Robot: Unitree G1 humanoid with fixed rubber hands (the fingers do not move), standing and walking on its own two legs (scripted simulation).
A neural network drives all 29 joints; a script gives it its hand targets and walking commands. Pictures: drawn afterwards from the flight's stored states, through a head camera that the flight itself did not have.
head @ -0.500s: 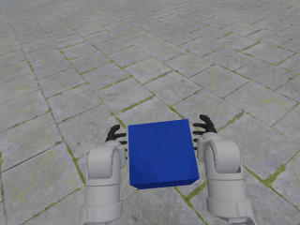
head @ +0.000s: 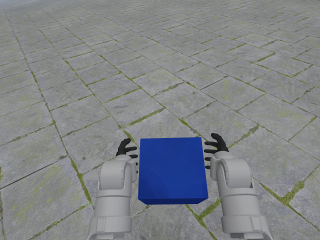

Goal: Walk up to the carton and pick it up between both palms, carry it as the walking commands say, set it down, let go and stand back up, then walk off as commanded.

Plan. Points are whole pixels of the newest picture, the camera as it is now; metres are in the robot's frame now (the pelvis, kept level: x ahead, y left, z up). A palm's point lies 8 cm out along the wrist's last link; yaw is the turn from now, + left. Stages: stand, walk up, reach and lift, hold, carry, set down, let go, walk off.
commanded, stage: carry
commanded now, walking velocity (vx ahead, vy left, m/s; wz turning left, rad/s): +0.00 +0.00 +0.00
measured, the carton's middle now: (171, 173) +0.34 +0.01 -0.03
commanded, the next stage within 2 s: hold in 0.72 s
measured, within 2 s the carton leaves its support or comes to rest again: neither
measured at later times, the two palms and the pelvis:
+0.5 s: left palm (125, 168) +0.30 +0.12 +0.07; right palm (227, 163) +0.30 -0.13 +0.08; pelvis +0.00 +0.00 +0.00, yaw +0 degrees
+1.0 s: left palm (119, 170) +0.30 +0.14 +0.06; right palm (220, 165) +0.30 -0.12 +0.07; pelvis -0.01 +0.02 +0.00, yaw -4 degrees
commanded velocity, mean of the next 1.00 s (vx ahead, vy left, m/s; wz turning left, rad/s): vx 0.00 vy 0.00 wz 0.00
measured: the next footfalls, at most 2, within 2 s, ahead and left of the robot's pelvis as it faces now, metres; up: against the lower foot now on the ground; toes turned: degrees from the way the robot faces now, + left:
none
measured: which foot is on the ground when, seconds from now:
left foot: down 0.00-1.00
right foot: down 0.00-1.00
